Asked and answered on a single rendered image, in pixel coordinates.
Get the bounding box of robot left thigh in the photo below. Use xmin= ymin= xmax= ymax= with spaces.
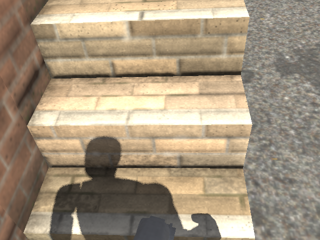
xmin=133 ymin=216 xmax=176 ymax=240

